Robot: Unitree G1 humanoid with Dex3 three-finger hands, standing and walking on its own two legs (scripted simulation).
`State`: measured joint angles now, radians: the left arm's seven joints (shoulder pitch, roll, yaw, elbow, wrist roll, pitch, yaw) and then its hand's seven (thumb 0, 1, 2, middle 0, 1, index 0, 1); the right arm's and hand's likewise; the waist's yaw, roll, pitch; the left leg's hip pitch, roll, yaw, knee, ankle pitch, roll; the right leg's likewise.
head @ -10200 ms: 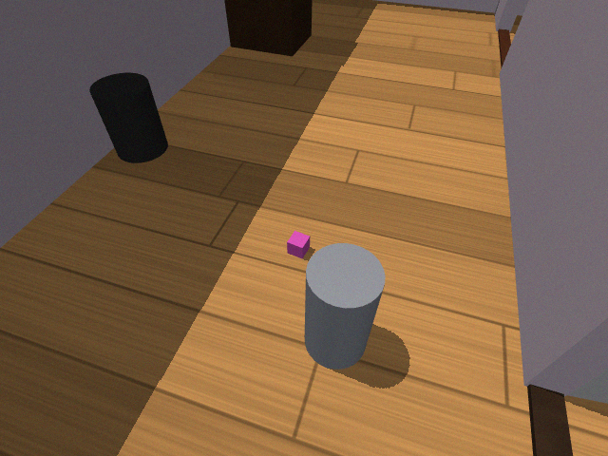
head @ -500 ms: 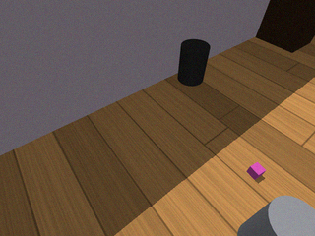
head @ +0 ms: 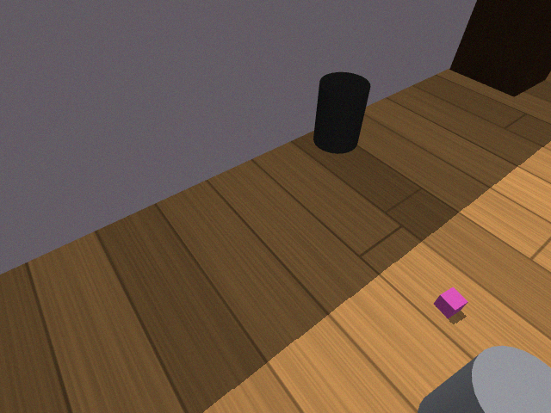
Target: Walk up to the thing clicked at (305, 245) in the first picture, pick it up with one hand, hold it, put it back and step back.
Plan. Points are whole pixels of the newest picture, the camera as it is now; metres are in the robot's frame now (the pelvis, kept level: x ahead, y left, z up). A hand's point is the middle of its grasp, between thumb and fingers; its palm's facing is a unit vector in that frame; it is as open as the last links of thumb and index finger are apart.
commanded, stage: stand
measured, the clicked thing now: (450, 302) +0.66 -0.70 -0.75
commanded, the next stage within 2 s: walk up in 0.58 s
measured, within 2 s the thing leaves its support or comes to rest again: neither
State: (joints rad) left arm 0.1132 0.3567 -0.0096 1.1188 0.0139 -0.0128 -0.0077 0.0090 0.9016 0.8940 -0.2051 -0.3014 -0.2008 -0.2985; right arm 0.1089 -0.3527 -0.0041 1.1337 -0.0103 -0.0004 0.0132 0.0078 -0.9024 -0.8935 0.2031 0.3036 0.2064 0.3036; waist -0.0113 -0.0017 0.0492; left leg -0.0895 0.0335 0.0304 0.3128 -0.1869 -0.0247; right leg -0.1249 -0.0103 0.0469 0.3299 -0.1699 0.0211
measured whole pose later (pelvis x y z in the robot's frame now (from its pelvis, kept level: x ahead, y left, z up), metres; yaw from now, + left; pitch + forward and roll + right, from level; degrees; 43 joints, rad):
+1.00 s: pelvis +0.09 -0.03 -0.01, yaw -1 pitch -3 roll -1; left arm 0.32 0.37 0.06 0.94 0.02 -0.07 -0.03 0.01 0.90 0.89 -0.21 -0.30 -0.20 -0.30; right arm 0.25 -0.43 -0.07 0.96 -0.02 0.01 0.06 0.01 -0.90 -0.89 0.20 0.30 0.20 0.30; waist 0.02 0.07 0.10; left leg -0.42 0.02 -0.08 0.91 -0.36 0.01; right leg -0.04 0.04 -0.03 0.36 -0.28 -0.04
